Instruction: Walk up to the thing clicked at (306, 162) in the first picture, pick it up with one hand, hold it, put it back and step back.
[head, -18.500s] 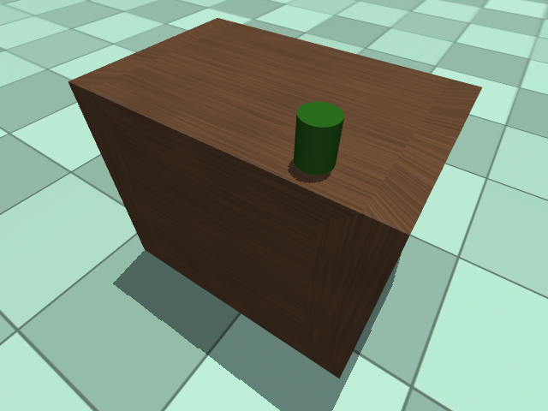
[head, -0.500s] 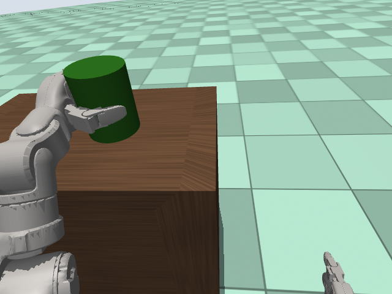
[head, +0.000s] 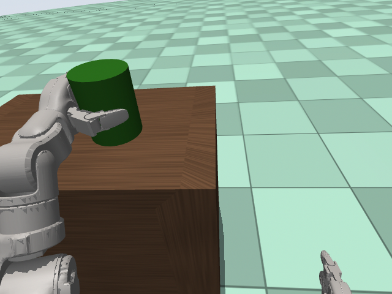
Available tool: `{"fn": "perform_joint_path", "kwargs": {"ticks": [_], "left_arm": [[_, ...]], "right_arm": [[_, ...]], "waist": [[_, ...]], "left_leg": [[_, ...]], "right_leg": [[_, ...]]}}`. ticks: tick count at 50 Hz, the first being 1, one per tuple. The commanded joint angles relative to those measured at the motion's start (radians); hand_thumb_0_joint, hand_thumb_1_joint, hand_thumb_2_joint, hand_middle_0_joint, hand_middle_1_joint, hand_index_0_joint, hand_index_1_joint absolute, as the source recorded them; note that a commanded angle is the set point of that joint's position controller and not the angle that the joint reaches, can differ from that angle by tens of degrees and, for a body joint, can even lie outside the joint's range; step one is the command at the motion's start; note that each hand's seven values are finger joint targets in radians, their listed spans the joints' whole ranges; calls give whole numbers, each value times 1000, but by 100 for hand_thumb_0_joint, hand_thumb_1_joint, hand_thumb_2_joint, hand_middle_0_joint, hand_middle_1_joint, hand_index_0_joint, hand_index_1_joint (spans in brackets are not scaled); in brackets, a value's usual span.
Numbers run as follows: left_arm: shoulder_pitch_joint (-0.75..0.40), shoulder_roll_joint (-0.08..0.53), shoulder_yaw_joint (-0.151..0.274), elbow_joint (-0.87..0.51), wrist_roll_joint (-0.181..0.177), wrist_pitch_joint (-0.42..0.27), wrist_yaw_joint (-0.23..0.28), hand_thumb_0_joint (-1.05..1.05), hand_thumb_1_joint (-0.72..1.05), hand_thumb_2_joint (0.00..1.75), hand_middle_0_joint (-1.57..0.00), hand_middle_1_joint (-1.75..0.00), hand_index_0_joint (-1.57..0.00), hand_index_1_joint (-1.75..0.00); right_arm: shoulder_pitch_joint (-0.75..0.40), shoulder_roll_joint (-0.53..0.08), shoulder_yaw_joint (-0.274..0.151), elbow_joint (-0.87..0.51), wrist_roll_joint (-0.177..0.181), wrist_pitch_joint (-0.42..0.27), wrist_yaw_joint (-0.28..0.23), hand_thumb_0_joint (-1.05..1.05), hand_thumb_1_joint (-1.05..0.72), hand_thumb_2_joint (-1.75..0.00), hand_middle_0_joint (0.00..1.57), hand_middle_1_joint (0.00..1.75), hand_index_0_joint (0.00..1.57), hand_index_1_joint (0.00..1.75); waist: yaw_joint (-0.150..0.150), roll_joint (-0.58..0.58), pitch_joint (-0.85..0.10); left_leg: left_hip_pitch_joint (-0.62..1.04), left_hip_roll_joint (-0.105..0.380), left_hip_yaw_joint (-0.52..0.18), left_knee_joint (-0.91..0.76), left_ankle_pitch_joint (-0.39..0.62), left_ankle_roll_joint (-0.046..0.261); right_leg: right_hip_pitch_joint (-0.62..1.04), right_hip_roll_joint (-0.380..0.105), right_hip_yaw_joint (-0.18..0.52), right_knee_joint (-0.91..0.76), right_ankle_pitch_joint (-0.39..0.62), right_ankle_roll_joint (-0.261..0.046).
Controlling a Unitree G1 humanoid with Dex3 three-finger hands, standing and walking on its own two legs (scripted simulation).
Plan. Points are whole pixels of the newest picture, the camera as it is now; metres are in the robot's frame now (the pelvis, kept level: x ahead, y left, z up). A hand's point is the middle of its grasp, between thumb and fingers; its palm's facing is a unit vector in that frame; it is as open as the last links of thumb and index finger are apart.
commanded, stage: hold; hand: left
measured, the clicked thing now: (108, 102) +0.34 +0.15 +0.31
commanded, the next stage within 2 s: crouch in 0.20 s
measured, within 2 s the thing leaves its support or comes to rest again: neither
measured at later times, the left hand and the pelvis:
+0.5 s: hand (103, 104) +0.35 +0.16 +0.30, palm faces +0.12 -0.99 +0.01, open 12.0 cm; pelvis +0.00 +0.00 +0.00, yaw +0 degrees
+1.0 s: hand (114, 121) +0.43 +0.19 +0.23, palm faces +0.19 -0.98 +0.01, open 12.0 cm; pelvis +0.01 +0.00 +0.00, yaw +0 degrees
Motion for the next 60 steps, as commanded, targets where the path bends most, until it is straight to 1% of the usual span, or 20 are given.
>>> {"fn": "perform_joint_path", "kwargs": {"ticks": [1, 2, 6, 10, 15, 16, 19, 21, 24, 27, 32, 34, 40, 48, 50, 53, 54, 57, 58, 60], "left_arm": [[-649, 271, 121, -265, -7, -135, 34, 0, 0, 133, -125, -146, -127, -147], [-665, 270, 117, -280, -6, -136, 41, 0, -1, 134, -125, -146, -127, -147], [-635, 260, 117, -134, -7, -120, 38, 0, 0, 138, -128, -151, -130, -152], [-584, 239, 77, -82, 9, -103, 19, 0, 1, 137, -131, -152, -134, -153], [-548, 230, 76, -58, -3, -95, -19, 0, -3, 140, -139, -157, -139, -159], [-565, 213, 57, -110, -3, -99, -21, 0, -5, 132, -134, -149, -136, -151], [-623, 256, 92, -123, -9, -118, -16, 0, 0, 131, -133, -147, -134, -148], [-639, 241, 88, -122, -14, -135, -1, 0, 2, 129, -130, -144, -132, -145], [-640, 258, 105, -57, -11, -176, 18, 0, 1, 128, -128, -143, -130, -144], [-623, 240, 78, 44, 11, -226, 36, 0, 6, 129, -128, -142, -129, -144], [-647, 249, 47, 97, 41, -345, 21, 0, 7, 126, -128, -140, -129, -142], [-683, 281, 68, 93, 46, -396, 10, 0, 5, 126, -130, -141, -131, -143], [-731, 321, 82, 122, 63, -518, 1, 0, 2, 128, -131, -145, -132, -146], [-641, 306, 77, 280, 81, -610, -13, 0, 4, 131, -130, -146, -132, -147], [-639, 283, 53, 283, 83, -625, -21, 0, 5, 130, -131, -145, -133, -146], [-577, 282, 68, 343, 79, -648, -34, 0, 4, 131, -131, -147, -133, -148], [-604, 276, 53, 302, 81, -659, -39, 0, 3, 130, -130, -145, -132, -146], [-617, 276, 65, 278, 76, -682, -37, 0, 1, 129, -130, -145, -131, -145], [-613, 278, 71, 334, 78, -684, -37, 0, 2, 129, -129, -143, -130, -144], [-634, 283, 66, 281, 81, -704, -35, 0, 2, 130, -129, -144, -130, -145]], "right_arm": [[-178, -116, -53, -169, -3, -73, -23, 0, 52, -7, 5, 5, 5, 5], [-190, -110, -46, -152, -6, -75, -24, 0, 52, -7, 5, 5, 5, 5], [-171, -112, -44, -125, -8, -77, -31, 0, 52, -7, 5, 5, 5, 5], [-167, -111, -33, -163, -6, -70, -24, 0, 52, -6, 5, 5, 5, 5], [-147, -107, -21, -179, 0, -65, -11, 0, 50, -8, 5, 5, 5, 5], [-157, -104, -21, -182, 0, -67, -7, 0, 54, -5, 5, 5, 5, 5], [-155, -130, -52, -167, -1, -68, -13, 0, 56, -5, 5, 5, 5, 5], [-169, -121, -46, -162, -2, -76, -17, 0, 56, -5, 5, 5, 5, 5], [-157, -122, -49, -129, -9, -83, -31, 0, 56, -5, 5, 5, 5, 5], [-149, -109, -32, -109, -16, -92, -39, 0, 55, -5, 5, 5, 5, 5], [-147, -122, -29, -126, -29, -110, -57, 0, 55, -5, 5, 5, 5, 5], [-143, -133, -34, -130, -37, -116, -64, 0, 55, -5, 5, 5, 5, 5], [-195, -113, -6, -135, -48, -130, -82, 0, 54, -6, 5, 5, 5, 5], [-120, -122, -11, -154, -58, -118, -86, 0, 55, -5, 5, 5, 5, 5], [-86, -101, 5, -139, -58, -115, -77, 0, 54, -5, 5, 5, 5, 5], [-59, -131, -22, -157, -58, -113, -70, 0, 54, -5, 5, 5, 5, 5], [-58, -108, 4, -168, -60, -111, -63, 0, 55, -5, 5, 5, 5, 5], [-63, -104, 1, -178, -58, -107, -59, 0, 54, -5, 5, 5, 5, 5], [-63, -133, -24, -173, -62, -107, -60, 0, 54, -5, 5, 5, 5, 5], [-79, -119, -2, -184, -62, -108, -55, 0, 54, -5, 5, 5, 5, 5]], "waist": [[-14, -67, -238], [1, -58, -230], [-16, -93, -215], [-5, -89, -192], [-1, -98, -160], [2, -81, -173], [-14, -81, -183], [-17, -85, -177], [-32, -117, -167], [-32, -120, -148], [-39, -62, -226], [-39, -58, -294], [-31, -30, -320], [-61, -41, -308], [-58, -10, -297], [-70, -44, -271], [-61, -19, -288], [-56, -24, -297], [-72, -51, -300], [-60, -9, -308]], "left_leg": [[95, -13, 16, -93, 58, 15], [79, -15, 18, -92, 58, 15], [68, -25, 30, -85, 57, 18], [57, -26, 34, -89, 80, 16], [50, -17, 24, -102, 68, 18], [57, -16, 21, -107, 69, 16], [68, -7, 9, -116, 25, 15], [60, -7, 7, -122, -8, 17], [51, -14, 19, -110, -18, 22], [23, -18, 22, -106, -33, 20], [52, -13, 19, -95, -11, 15], [74, -11, 17, -82, 20, 15], [56, -8, 15, -73, 47, 13], [81, -2, 23, -64, 136, 12], [84, 2, 19, -69, 152, 8], [80, 6, 18, -72, 166, 11], [88, 7, 18, -72, 189, 8], [94, 3, 26, -58, 240, 11], [89, 4, 27, -53, 251, 13], [121, 6, 23, -55, 272, 8]], "right_leg": [[23, 24, -50, -105, 49, -10], [26, 22, -51, -104, 43, -13], [22, 18, -47, -112, 51, -7], [13, 18, -48, -115, 69, -11], [6, 21, -49, -119, 55, -11], [10, 23, -50, -114, 55, -14], [-4, 26, -50, -117, 30, -10], [-6, 25, -50, -119, 6, -9], [-18, 22, -45, -123, -8, -5], [-31, 18, -45, -123, -16, -4], [-37, 17, -44, -104, 10, -9], [-14, 18, -41, -98, 38, -8], [18, 22, -39, -89, 54, -11], [4, 31, -39, -79, 146, -13], [-6, 35, -44, -77, 156, -18], [-10, 39, -44, -81, 169, -17], [-1, 38, -44, -79, 186, -19], [19, 34, -37, -76, 230, -17], [27, 34, -35, -76, 246, -15], [19, 35, -37, -72, 251, -19]]}}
